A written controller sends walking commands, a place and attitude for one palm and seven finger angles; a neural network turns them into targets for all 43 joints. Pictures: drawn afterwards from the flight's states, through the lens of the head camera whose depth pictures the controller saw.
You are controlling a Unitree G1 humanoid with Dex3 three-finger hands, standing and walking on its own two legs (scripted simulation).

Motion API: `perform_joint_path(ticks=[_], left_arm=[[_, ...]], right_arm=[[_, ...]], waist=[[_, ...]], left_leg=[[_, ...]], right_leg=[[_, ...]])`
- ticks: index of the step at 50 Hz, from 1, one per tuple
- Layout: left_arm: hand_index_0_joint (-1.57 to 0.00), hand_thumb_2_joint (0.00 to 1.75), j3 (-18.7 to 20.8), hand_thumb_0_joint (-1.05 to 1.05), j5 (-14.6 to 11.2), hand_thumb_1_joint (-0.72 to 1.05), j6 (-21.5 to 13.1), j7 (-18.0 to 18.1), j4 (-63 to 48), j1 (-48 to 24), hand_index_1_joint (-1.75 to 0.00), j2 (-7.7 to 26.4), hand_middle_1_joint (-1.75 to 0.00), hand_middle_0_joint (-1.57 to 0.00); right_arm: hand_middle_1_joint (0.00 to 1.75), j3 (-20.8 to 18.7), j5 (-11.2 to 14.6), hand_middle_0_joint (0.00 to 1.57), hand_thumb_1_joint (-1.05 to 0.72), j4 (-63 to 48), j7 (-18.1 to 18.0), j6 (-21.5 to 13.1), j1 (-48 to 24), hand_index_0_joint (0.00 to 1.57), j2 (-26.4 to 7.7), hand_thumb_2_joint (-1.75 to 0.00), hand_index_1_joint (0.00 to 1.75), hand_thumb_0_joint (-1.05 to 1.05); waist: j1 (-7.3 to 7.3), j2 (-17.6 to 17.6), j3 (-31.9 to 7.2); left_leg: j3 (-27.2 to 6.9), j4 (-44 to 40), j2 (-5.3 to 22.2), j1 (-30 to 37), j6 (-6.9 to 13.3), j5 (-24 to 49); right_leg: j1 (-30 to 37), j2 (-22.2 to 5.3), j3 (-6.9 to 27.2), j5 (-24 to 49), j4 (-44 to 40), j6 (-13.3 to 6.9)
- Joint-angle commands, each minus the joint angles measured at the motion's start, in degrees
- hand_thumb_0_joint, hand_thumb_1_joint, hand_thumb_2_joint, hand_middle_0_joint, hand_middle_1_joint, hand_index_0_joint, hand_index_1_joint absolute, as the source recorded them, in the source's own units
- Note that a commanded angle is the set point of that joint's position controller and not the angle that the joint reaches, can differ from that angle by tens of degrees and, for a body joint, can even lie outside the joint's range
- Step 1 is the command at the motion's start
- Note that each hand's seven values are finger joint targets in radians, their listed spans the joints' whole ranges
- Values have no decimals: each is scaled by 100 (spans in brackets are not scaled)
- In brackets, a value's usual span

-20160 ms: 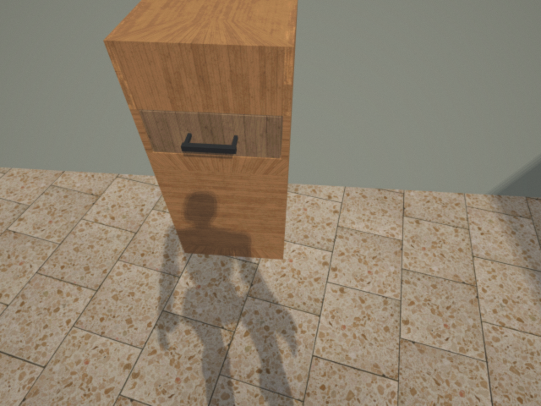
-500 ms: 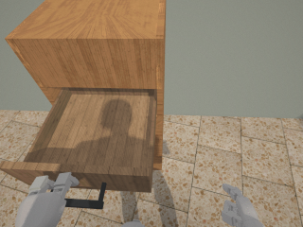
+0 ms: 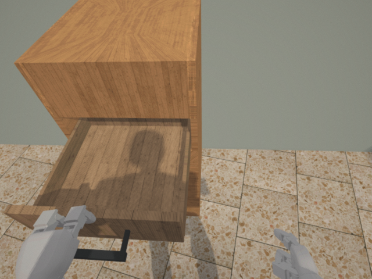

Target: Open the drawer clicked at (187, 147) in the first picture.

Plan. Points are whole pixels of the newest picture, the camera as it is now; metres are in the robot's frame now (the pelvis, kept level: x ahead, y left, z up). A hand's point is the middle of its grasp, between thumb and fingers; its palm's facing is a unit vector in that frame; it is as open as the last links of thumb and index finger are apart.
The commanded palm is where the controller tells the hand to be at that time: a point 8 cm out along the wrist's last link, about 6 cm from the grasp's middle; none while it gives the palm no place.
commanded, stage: lift the hand off the handle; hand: left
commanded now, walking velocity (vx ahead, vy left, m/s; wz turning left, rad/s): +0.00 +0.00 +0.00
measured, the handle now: (95, 244) +0.20 +0.24 -0.06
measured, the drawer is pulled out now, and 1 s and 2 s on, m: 0.29 0.29 0.29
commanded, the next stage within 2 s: draw the hand back to the body in 0.78 s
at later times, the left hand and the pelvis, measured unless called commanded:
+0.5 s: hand (58, 257) +0.14 +0.24 +0.07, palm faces +0.03 -0.11 -0.99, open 13.8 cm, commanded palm +0.12 +0.23 +0.12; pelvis +0.00 +0.00 +0.01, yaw +0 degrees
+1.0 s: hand (54, 249) +0.15 +0.24 +0.09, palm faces +0.01 -0.11 -0.99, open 13.8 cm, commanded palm +0.13 +0.24 +0.15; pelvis +0.01 +0.00 +0.02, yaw +0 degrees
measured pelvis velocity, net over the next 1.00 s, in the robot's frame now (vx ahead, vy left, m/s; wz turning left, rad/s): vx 0.01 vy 0.00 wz -0.01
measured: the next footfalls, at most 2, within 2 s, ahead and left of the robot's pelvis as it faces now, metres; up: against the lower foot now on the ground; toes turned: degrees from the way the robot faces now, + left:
none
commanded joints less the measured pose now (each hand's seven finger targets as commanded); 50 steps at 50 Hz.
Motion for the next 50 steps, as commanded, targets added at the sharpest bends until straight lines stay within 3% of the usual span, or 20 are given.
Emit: perform_joint_path(ticks=[1,4,8,9,13,14,18,19,23,24,28,29,32,37,38,42,43,44,48,50], left_arm=[[-30,30,773,0,-106,-50,-13,172,-1133,556,-120,860,-120,-30],[-30,30,648,0,-182,-50,-13,85,-1250,470,-120,747,-120,-30],[-30,30,937,0,-184,-50,-91,36,-1448,531,-120,1048,-120,-30],[-30,30,710,0,-209,-50,-105,20,-1495,608,-120,801,-120,-30],[-30,30,1005,0,-216,-50,-136,35,-1566,698,-120,1056,-120,-30],[-30,30,806,0,-225,-50,-133,24,-1606,630,-120,850,-120,-30],[-30,30,935,0,-230,-50,-81,-7,-1748,606,-120,999,-120,-30],[-30,30,727,0,-268,-50,-58,-32,-1786,617,-120,790,-120,-30],[-30,30,786,0,-242,-50,37,-141,-2040,309,-120,1014,-120,-30],[-30,30,728,0,-252,-50,73,-152,-1907,364,-120,896,-120,-30],[-30,30,889,0,-266,-50,166,-255,-2045,610,-120,1081,-120,-30],[-30,30,794,0,-310,-50,186,-281,-2029,562,-120,944,-120,-30],[-30,30,910,0,-385,-50,259,-348,-2047,686,-120,999,-120,-30],[-30,30,824,0,-455,-50,255,-526,-1937,342,-120,957,-120,-30],[-30,30,860,0,-387,-50,222,-562,-1931,292,-120,1048,-120,-30],[-30,30,785,0,-409,-50,102,-584,-2097,214,-120,1004,-120,-30],[-30,30,850,0,-330,-50,49,-586,-2150,75,-120,1140,-120,-30],[-30,30,836,0,-345,-50,30,-556,-1993,245,-120,1009,-120,-30],[-30,30,1277,0,-307,-50,7,-422,-2254,354,-120,1390,-120,-30],[-30,30,1174,0,-372,-50,26,-427,-2281,325,-120,1239,-120,-30]], right_arm=[[30,-218,26,20,-90,-973,-21,-307,-640,20,-546,-90,30,0],[30,-232,20,20,-90,-963,-21,-314,-637,20,-555,-90,30,0],[30,-234,-26,20,-90,-969,6,-316,-594,20,-591,-90,30,0],[30,-247,-4,20,-90,-979,-13,-321,-625,20,-562,-90,30,0],[30,-251,-30,20,-90,-977,33,-300,-585,20,-578,-90,30,0],[30,-258,8,20,-90,-974,8,-293,-651,20,-569,-90,30,0],[30,-258,-10,20,-90,-1011,56,-289,-591,20,-582,-90,30,0],[30,-264,35,20,-90,-1026,24,-293,-655,20,-565,-90,30,0],[30,-219,9,20,-90,-1078,49,-323,-595,20,-587,-90,30,0],[30,-234,68,20,-90,-1052,0,-312,-646,20,-547,-90,30,0],[30,-180,65,20,-90,-1115,36,-340,-615,20,-538,-90,30,0],[30,-197,123,20,-90,-1072,-2,-320,-695,20,-517,-90,30,0],[30,-181,153,20,-90,-1105,-15,-320,-775,20,-524,-90,30,0],[30,-175,152,20,-90,-1070,-62,-340,-766,20,-549,-90,30,0],[30,-150,96,20,-90,-1061,-36,-350,-656,20,-568,-90,30,0],[30,-186,111,20,-90,-1063,-83,-384,-671,20,-576,-90,30,0],[30,-160,32,20,-90,-1055,-54,-393,-581,20,-592,-90,30,0],[30,-202,83,20,-90,-1009,-91,-381,-630,20,-551,-90,30,0],[30,-187,27,20,-90,-1035,-54,-349,-637,20,-583,-90,30,0],[30,-210,44,20,-90,-1021,-42,-325,-680,20,-586,-90,30,0]], waist=[[38,-139,-578],[-29,-260,-442],[40,-322,-653],[-1,-253,-479],[64,-383,-589],[8,-257,-369],[47,-359,-498],[4,-263,-357],[46,-267,-495],[14,-299,-266],[174,-260,-567],[100,-290,-327],[163,-240,-231],[70,-450,109],[109,-528,-113],[87,-208,-116],[108,-345,-306],[95,-299,-77],[225,-124,-456],[188,-48,-348]], left_leg=[[-275,-817,-31,1113,8,1754],[-286,-866,-6,1161,33,1824],[-292,-868,-51,1369,11,1947],[-288,-910,-12,1339,22,1964],[-313,-894,-42,1472,-11,2032],[-307,-965,-6,1386,-2,1932],[-347,-975,-8,1533,-31,1989],[-320,-1034,19,1464,-1,1880],[-375,-1082,5,1673,-32,1852],[-352,-1162,39,1550,-8,1691],[-347,-1198,29,1764,-55,2086],[-324,-1252,53,1633,-34,2021],[-323,-1359,36,1650,-48,2049],[-333,-1504,28,1664,-3,1631],[-320,-1472,3,1814,8,1691],[-320,-1487,0,1895,-13,1797],[-315,-1426,-21,2024,-5,1830],[-284,-1466,12,1886,11,1799],[-297,-1412,-16,2092,-42,2282],[-307,-1449,6,2086,-43,2348]], right_leg=[[345,37,124,1752,-973,-195],[381,18,118,1865,-1041,-174],[355,19,307,1909,-1129,-183],[429,0,210,1977,-1115,-175],[319,15,303,1861,-1169,-179],[364,4,212,1833,-1167,-176],[221,24,248,1614,-1194,-182],[352,-4,162,1657,-1219,-162],[219,-11,274,1393,-1309,-182],[371,-9,173,1370,-1338,-164],[511,-18,248,1601,-1363,-181],[664,-23,211,1757,-1393,-164],[840,-32,314,1864,-1535,-164],[772,-42,292,1477,-1771,-129],[694,-38,254,1425,-1762,-112],[797,-54,368,1552,-1811,-153],[669,-57,337,1483,-1793,-149],[809,-52,280,1618,-1795,-144],[914,-56,382,2026,-1734,-183],[910,-52,316,2076,-1731,-167]])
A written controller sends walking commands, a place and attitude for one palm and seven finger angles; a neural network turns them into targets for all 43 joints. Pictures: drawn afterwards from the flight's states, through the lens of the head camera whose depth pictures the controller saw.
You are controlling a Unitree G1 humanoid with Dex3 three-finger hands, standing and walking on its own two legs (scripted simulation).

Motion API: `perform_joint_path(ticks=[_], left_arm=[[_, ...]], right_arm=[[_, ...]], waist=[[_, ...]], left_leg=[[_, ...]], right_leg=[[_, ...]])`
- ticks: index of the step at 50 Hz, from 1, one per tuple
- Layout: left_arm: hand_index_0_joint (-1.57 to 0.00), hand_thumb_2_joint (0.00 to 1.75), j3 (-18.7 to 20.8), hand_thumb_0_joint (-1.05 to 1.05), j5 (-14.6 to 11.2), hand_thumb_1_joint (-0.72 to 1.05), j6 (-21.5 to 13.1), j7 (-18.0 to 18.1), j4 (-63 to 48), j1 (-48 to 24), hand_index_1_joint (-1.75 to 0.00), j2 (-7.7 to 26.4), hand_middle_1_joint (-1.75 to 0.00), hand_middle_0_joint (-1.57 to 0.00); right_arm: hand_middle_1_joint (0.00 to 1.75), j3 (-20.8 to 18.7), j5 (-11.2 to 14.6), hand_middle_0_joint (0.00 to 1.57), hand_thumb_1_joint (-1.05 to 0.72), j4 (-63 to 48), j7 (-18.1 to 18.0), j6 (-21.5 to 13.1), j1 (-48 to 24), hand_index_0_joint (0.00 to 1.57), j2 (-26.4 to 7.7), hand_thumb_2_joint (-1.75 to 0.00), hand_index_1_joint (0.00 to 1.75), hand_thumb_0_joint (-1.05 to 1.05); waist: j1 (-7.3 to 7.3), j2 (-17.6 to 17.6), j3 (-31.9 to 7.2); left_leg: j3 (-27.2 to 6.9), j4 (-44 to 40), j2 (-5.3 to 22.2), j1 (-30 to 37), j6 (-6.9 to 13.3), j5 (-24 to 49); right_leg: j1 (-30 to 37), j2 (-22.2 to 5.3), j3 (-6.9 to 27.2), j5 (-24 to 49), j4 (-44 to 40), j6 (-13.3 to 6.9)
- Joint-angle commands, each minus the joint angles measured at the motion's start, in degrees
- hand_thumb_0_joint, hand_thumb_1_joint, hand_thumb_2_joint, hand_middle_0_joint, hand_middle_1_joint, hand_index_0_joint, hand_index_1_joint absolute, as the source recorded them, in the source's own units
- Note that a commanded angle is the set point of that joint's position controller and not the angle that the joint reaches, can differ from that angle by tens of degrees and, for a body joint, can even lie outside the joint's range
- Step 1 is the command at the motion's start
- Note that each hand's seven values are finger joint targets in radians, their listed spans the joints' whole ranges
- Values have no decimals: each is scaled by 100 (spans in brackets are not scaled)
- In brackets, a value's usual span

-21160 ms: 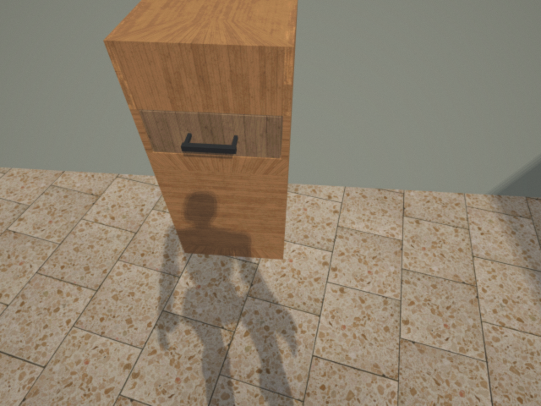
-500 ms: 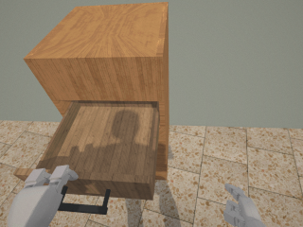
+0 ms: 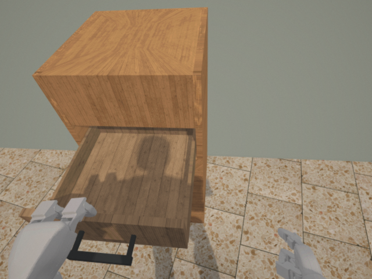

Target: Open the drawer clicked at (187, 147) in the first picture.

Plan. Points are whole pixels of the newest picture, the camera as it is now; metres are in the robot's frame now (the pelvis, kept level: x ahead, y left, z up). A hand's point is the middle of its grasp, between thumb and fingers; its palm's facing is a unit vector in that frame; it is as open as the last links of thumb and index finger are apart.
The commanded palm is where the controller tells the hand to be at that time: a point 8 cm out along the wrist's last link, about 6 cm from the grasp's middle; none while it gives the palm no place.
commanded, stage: draw the hand back to the body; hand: left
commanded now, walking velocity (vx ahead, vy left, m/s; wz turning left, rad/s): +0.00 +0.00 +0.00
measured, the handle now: (102, 247) +0.19 +0.24 -0.08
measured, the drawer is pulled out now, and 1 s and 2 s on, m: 0.29 0.29 0.29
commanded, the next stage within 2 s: step back with the hand held close in 1.48 s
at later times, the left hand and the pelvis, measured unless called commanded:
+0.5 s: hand (40, 240) +0.15 +0.27 +0.10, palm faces +0.04 -0.09 -1.00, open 13.8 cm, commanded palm +0.12 +0.26 +0.16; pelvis +0.00 +0.01 +0.01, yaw +1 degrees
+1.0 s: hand (43, 206) +0.18 +0.24 +0.17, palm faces +0.40 -0.82 -0.42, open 11.1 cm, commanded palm +0.13 +0.28 +0.19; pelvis +0.01 +0.00 +0.03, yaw +3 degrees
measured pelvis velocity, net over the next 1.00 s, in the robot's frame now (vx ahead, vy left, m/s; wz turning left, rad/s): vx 0.01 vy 0.00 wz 0.05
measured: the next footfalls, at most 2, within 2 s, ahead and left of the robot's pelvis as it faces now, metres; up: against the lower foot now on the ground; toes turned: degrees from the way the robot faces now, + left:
none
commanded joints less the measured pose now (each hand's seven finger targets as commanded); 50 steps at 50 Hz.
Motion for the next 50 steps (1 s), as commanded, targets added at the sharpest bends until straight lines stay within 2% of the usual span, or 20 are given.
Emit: perform_joint_path(ticks=[1,3,4,7,8,10,17,19,22,23,24,25,26,27,28,32,35,38,40,50], left_arm=[[-30,30,914,0,-124,-50,47,326,-1224,180,-120,864,-120,-30],[-30,30,1076,0,-177,-50,127,268,-1130,298,-120,1003,-120,-30],[-30,30,836,0,-258,-50,181,212,-1086,331,-120,752,-120,-30],[-30,30,752,0,-328,-50,233,59,-1318,175,-120,784,-120,-30],[-30,30,853,0,-279,-50,230,10,-1346,87,-120,985,-120,-30],[-30,30,887,0,-246,-50,207,-77,-1319,-111,-120,1083,-120,-30],[-30,30,1122,0,-356,-50,163,-131,-1561,-13,-120,1154,-120,-30],[-30,30,1030,0,-373,-50,169,-195,-1523,-101,-120,1085,-120,-30],[-30,30,1209,0,-480,-50,245,-253,-1489,18,-120,1192,-120,-30],[-30,30,1262,0,-421,-50,214,-306,-1507,-94,-120,1332,-120,-30],[-30,30,1152,0,-485,-50,233,-338,-1496,-38,-120,1192,-120,-30],[-30,32,575,0,-4636,-47,172,-634,-1091,67,-118,-1067,-118,-30],[-29,33,754,0,-4844,-43,31,-710,-1406,-97,-115,-409,-115,-29],[-29,34,1108,0,-5143,-40,-59,-710,-1496,-136,-113,-129,-113,-29],[-29,36,1182,0,-5192,-36,-194,-687,-1763,-477,-111,30,-111,-29],[-28,42,1300,0,-5383,-22,-300,-663,-1995,-984,-102,175,-102,-28],[-27,47,1381,0,-5438,-12,-377,-723,-1805,-885,-95,58,-95,-27],[-26,51,1504,0,-5509,-1,-389,-804,-1630,-752,-88,15,-88,-26],[-26,54,1560,0,-5570,6,-397,-854,-1648,-726,-84,5,-84,-26],[-24,69,1870,0,-5635,41,-422,-890,-1729,-940,-62,193,-62,-24]], right_arm=[[30,-190,31,20,-90,-993,-2,-275,-744,20,-481,-90,30,0],[30,-173,29,20,-90,-956,17,-248,-760,20,-508,-90,30,0],[30,-187,84,20,-90,-951,-7,-231,-835,20,-485,-90,30,0],[30,-176,107,20,-90,-1014,-38,-254,-908,20,-538,-90,30,0],[30,-139,63,20,-90,-1034,-18,-257,-801,20,-545,-90,30,0],[30,-125,53,20,-90,-1014,-66,-243,-788,20,-553,-90,30,0],[30,-116,125,20,-90,-1035,-128,-251,-871,20,-547,-90,30,0],[30,-113,119,20,-90,-983,-109,-223,-816,20,-543,-90,30,0],[30,-99,156,20,-90,-1011,-149,-210,-961,20,-555,-90,30,0],[30,-51,108,20,-90,-989,-127,-199,-832,20,-577,-90,30,0],[30,-96,149,20,-90,-969,-142,-184,-887,20,-555,-90,30,0],[30,-21,328,20,-90,-1046,-316,-612,-389,20,-171,-90,30,0],[30,0,358,20,-90,-1001,-444,-910,-523,20,-276,-90,30,0],[30,53,334,20,-90,-885,-600,-1017,-632,20,-274,-90,30,0],[30,110,272,20,-90,-828,-687,-1133,-533,20,-347,-90,30,0],[30,171,207,20,-90,-507,-798,-1507,-622,20,-344,-90,30,0],[30,208,178,20,-90,-358,-736,-1616,-598,20,-319,-90,30,0],[30,189,174,20,-90,-255,-661,-1634,-648,20,-315,-90,30,0],[30,133,175,20,-90,-273,-623,-1610,-702,20,-338,-90,30,0],[30,37,192,20,-90,-208,-632,-1506,-787,20,-387,-90,30,0]], waist=[[-29,-122,-593],[14,-293,-675],[-57,-355,-471],[-31,-279,-433],[3,-426,-583],[-16,-447,-371],[55,-66,-384],[-11,-182,-278],[53,-201,-206],[76,-201,-425],[22,-219,-190],[-571,-311,42],[-412,-324,13],[-317,-646,-37],[-298,-530,-190],[-301,-67,407],[-245,314,529],[-218,244,538],[-214,-126,344],[-226,-244,128]], left_leg=[[-331,-495,63,967,5,1988],[-315,-525,52,992,-3,2134],[-315,-598,78,892,12,2010],[-341,-727,94,974,14,1925],[-340,-708,75,1102,31,1953],[-325,-772,67,1114,43,1744],[-363,-908,127,1328,-14,2128],[-360,-948,149,1337,-10,2138],[-378,-1048,138,1319,-16,2032],[-343,-1047,116,1430,5,2162],[-343,-1087,158,1380,-6,2173],[-582,-1363,317,2176,85,2162],[-663,-1501,418,2181,33,2206],[-698,-1639,389,2128,16,2292],[-602,-1691,281,2236,16,2489],[-579,-1987,218,2029,-93,2221],[-556,-2129,177,2079,-161,2297],[-539,-2214,167,2075,-198,2379],[-518,-2212,188,2159,-168,2491],[-396,-2196,134,2398,-97,2635]], right_leg=[[47,-92,169,1782,-733,-142],[128,-82,179,1962,-771,-120],[220,-92,118,1942,-805,-87],[243,-100,172,1713,-941,-90],[163,-114,115,1638,-959,-65],[127,-115,110,1459,-1083,-54],[428,-108,156,1659,-1202,-98],[397,-115,24,1610,-1209,-59],[542,-107,110,1650,-1335,-69],[565,-132,-6,1720,-1306,-48],[577,-129,19,1727,-1347,-41],[1128,-99,-322,1509,-1329,-64],[1184,-176,-264,1205,-1351,-35],[1320,-203,-326,1231,-1505,-14],[1479,-213,-315,1566,-1611,-24],[1674,-291,-277,1603,-1969,-76],[1765,-256,-298,1687,-2103,-123],[1922,-231,-308,1807,-2170,-128],[2029,-226,-299,1986,-2179,-99],[2134,-253,-220,2347,-2323,-39]])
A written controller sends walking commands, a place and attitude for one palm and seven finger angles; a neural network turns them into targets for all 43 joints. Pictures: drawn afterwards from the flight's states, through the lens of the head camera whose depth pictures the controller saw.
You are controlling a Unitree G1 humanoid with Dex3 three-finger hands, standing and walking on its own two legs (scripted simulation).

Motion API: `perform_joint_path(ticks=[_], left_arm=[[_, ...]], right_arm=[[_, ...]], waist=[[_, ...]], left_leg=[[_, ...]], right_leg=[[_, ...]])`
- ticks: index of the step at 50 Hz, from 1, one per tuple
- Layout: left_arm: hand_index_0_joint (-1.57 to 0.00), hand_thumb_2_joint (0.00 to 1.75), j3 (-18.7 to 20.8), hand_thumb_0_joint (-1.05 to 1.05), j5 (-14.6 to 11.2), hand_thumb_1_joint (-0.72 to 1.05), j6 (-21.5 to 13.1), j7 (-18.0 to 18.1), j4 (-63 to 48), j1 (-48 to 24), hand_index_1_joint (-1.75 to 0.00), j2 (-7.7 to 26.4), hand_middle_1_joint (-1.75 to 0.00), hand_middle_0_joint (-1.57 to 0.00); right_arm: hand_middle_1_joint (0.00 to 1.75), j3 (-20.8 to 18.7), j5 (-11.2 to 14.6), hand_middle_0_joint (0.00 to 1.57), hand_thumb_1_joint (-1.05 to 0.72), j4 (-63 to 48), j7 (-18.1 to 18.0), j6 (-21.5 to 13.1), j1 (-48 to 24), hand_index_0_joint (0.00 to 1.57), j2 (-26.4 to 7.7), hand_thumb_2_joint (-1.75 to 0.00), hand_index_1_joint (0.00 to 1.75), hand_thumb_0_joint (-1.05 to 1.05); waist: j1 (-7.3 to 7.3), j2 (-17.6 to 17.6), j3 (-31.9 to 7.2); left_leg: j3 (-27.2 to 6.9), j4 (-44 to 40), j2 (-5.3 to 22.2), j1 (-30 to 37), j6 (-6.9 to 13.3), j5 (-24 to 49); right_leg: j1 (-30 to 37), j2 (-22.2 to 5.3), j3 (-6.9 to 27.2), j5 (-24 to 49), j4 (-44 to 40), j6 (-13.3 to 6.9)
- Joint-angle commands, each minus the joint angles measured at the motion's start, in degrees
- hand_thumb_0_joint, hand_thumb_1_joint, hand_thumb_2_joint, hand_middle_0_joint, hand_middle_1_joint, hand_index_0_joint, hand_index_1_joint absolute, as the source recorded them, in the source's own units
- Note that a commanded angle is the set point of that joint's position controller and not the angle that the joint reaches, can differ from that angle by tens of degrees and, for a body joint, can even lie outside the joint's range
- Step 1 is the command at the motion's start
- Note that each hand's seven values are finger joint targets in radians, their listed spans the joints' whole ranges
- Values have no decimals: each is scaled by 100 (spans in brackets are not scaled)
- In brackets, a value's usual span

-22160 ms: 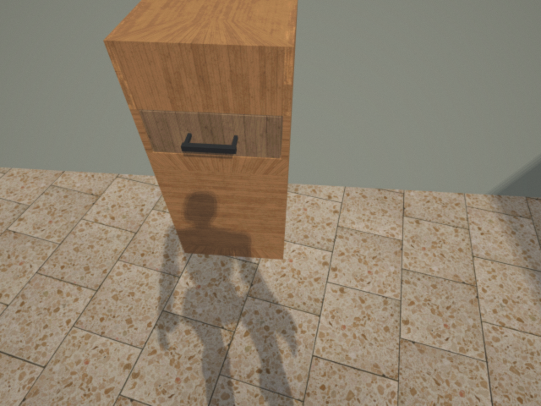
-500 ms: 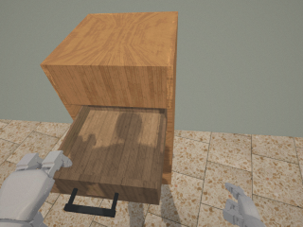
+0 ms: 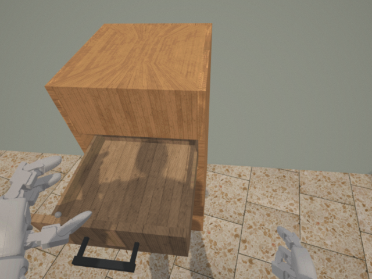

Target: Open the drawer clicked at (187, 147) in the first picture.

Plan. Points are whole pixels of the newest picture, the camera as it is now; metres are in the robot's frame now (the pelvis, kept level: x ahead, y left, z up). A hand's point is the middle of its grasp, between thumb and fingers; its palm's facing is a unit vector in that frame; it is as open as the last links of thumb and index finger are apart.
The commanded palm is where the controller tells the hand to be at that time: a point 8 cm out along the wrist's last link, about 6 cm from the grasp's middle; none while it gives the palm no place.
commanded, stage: draw the hand back to the body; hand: left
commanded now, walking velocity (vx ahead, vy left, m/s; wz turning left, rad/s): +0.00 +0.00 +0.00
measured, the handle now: (107, 254) +0.19 +0.23 -0.11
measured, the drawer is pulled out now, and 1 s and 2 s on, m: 0.29 0.29 0.29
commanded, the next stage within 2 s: step back with the hand held close in 0.48 s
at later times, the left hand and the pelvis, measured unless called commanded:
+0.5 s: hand (63, 209) +0.18 +0.22 +0.15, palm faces +0.39 -0.82 -0.42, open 7.6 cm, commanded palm +0.13 +0.26 +0.17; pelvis +0.00 -0.02 +0.00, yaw +0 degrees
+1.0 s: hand (52, 218) +0.17 +0.23 +0.14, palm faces +0.25 -0.81 -0.54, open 7.4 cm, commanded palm +0.10 +0.28 +0.17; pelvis -0.03 +0.00 +0.00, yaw +0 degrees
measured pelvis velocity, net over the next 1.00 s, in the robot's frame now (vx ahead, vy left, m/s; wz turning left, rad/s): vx -0.03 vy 0.00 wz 0.00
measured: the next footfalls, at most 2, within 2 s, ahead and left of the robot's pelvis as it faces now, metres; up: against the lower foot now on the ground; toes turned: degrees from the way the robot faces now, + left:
right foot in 1.62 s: -0.13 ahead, -0.12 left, +0.00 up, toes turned -2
left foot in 1.92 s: -0.13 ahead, +0.10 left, +0.00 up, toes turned +1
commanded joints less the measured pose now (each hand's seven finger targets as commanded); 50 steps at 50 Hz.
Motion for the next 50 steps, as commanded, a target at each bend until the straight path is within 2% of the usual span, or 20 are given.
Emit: perform_joint_path(ticks=[1,2,5,7,10,14,21,22,23,25,27,29,30,31,32,34,35,38,44,50], left_arm=[[-23,70,745,0,-28,44,-369,114,-1258,-285,-59,899,-59,-23],[-23,72,769,0,-24,48,-365,114,-1325,-376,-57,923,-57,-23],[-22,76,878,0,-37,58,-376,118,-1208,-409,-50,977,-50,-22],[-22,80,877,0,-56,65,-369,123,-1255,-560,-46,967,-46,-22],[-21,84,964,0,-65,76,-404,108,-1075,-522,-39,993,-39,-21],[-20,90,845,0,-100,90,-385,69,-927,-423,-30,857,-30,-20],[-20,90,906,0,-95,90,-421,62,-1154,-489,-30,969,-30,-20],[-20,90,923,0,-69,90,-429,67,-1285,-616,-30,1023,-30,-20],[-20,90,1009,0,-53,90,-442,84,-1198,-583,-30,1080,-30,-20],[-20,90,968,0,-79,90,-413,71,-1020,-454,-30,987,-30,-20],[-20,90,902,0,-73,90,-408,63,-1118,-543,-30,954,-30,-20],[-20,90,857,0,-92,90,-412,59,-979,-467,-30,890,-30,-20],[-20,90,1713,0,-71,90,-682,101,-1693,-1301,-30,1784,-30,-20],[-20,90,1413,0,-23,90,-709,43,-955,-702,-30,1291,-30,-20],[-20,90,1372,0,8,90,-777,16,-1147,-660,-30,1312,-30,-20],[-20,90,1153,0,16,90,-813,-14,-1037,-20,-30,999,-30,-20],[-20,90,1130,0,7,90,-821,-14,-1198,111,-30,997,-30,-20],[-20,90,1310,0,9,90,-839,25,-1434,459,-30,1144,-30,-20],[-20,90,1536,0,-35,90,-816,118,-1917,744,-30,1365,-30,-20],[-20,90,1542,0,-57,90,-787,183,-1971,810,-30,1326,-30,-20]], right_arm=[[30,-192,-2,20,-90,-982,-45,-316,-745,20,-528,-90,30,0],[30,-195,3,20,-90,-971,-45,-310,-772,20,-541,-90,30,0],[30,-196,-7,20,-90,-929,-46,-291,-773,20,-549,-90,30,0],[30,-204,6,20,-90,-929,-56,-280,-815,20,-544,-90,30,0],[30,-209,-8,20,-90,-911,-46,-265,-812,20,-550,-90,30,0],[30,-226,7,20,-90,-924,-31,-213,-835,20,-518,-90,30,0],[30,-228,-4,20,-90,-970,-43,-203,-840,20,-495,-90,30,0],[30,-222,-7,20,-90,-971,-42,-214,-858,20,-517,-90,30,0],[30,-222,-33,20,-90,-905,-41,-233,-835,20,-511,-90,30,0],[30,-239,-22,20,-90,-923,-38,-203,-842,20,-513,-90,30,0],[30,-239,-1,20,-90,-936,-41,-192,-865,20,-503,-90,30,0],[30,-232,-1,20,-90,-942,-35,-185,-843,20,-475,-90,30,0],[30,-238,31,20,-90,-1196,-9,-29,-704,20,-654,-90,30,0],[30,-254,-6,20,-90,-1003,4,80,-709,20,-515,-90,30,0],[30,-279,-9,20,-90,-1126,29,140,-718,20,-585,-90,30,0],[30,-334,-6,20,-90,-1138,61,239,-735,20,-632,-90,30,0],[30,-358,12,20,-90,-1201,70,273,-758,20,-647,-90,30,0],[30,-418,19,20,-90,-1266,64,394,-779,20,-639,-90,30,0],[30,-479,63,20,-90,-1383,-9,484,-771,20,-623,-90,30,0],[30,-481,32,20,-90,-1368,-25,438,-754,20,-622,-90,30,0]], waist=[[6,-246,-608],[7,-65,-597],[34,-204,-620],[2,-57,-438],[36,-345,-481],[3,-301,-382],[8,-237,-626],[7,54,-583],[23,59,-607],[28,-341,-569],[3,-103,-470],[-3,-192,-406],[-188,-439,273],[-238,-810,204],[-221,-841,124],[-238,-552,-413],[-251,-386,-633],[-266,-542,-1163],[-293,-226,-1386],[-288,-31,-1080]], left_leg=[[-149,-254,320,374,-90,1849],[-142,-249,305,383,-103,1890],[-124,-260,294,456,-86,1939],[-117,-271,281,391,-92,1812],[-99,-288,286,460,-59,1752],[-62,-291,284,414,-41,1696],[-19,-242,270,523,-24,1786],[-3,-229,246,519,-40,1815],[4,-229,240,576,-41,1866],[0,-238,269,561,-19,1868],[-1,-246,267,535,-37,1843],[-14,-292,285,519,-37,1748],[-217,-59,336,-42,37,1283],[-268,57,338,-88,43,1065],[-266,87,296,-110,34,1048],[-205,149,356,-78,58,1272],[-192,133,399,-98,60,1473],[-212,200,494,-91,55,2248],[-398,258,704,-217,42,3092],[-700,-30,907,-844,89,2442]], right_leg=[[-20,-160,13,1605,-244,-87],[-6,-156,37,1633,-277,-105],[-27,-152,18,1733,-301,-75],[-63,-163,45,1648,-354,-89],[-95,-152,36,1633,-389,-59],[-75,-170,82,1670,-401,-43],[16,-189,129,1822,-391,-25],[-4,-188,159,1828,-433,-51],[-47,-172,127,1887,-477,-47],[-41,-170,115,1930,-456,-17],[-70,-175,140,1838,-460,-40],[-81,-182,117,1738,-455,-21],[-744,-469,701,1986,-753,-5],[-783,-587,616,1890,-767,-8],[-817,-614,667,1962,-753,-19],[-559,-687,617,2072,-505,-6],[-407,-704,601,2219,-355,3],[-116,-650,429,2772,1,43],[-183,-549,282,2698,451,23],[-352,-414,257,1601,635,14]])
